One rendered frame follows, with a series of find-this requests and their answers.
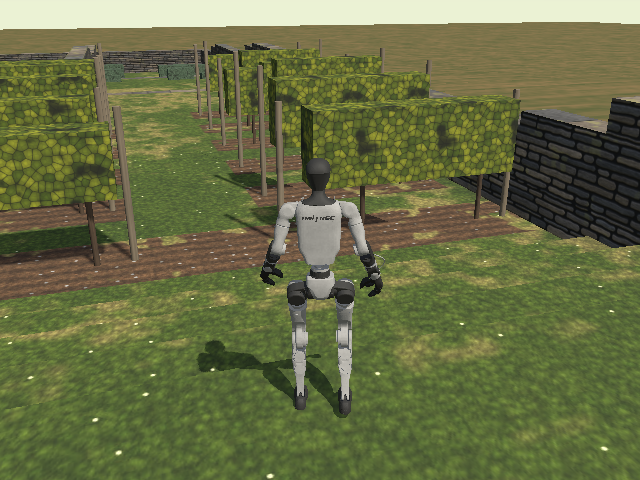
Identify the robot right upper arm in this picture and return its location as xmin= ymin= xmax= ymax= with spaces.
xmin=339 ymin=201 xmax=370 ymax=256

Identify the robot left forearm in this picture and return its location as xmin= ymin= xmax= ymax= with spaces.
xmin=263 ymin=240 xmax=280 ymax=272

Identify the right robot foot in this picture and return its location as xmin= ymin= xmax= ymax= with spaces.
xmin=338 ymin=387 xmax=352 ymax=415

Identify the robot right forearm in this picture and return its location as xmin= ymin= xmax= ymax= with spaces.
xmin=360 ymin=240 xmax=381 ymax=280

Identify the right robot hand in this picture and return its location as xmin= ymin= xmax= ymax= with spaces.
xmin=360 ymin=276 xmax=383 ymax=297

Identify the left robot shin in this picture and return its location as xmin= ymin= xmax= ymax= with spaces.
xmin=292 ymin=331 xmax=306 ymax=397

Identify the robot left upper arm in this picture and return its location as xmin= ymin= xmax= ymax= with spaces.
xmin=270 ymin=201 xmax=298 ymax=256

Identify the left robot hand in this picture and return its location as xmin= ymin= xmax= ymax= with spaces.
xmin=260 ymin=267 xmax=283 ymax=286

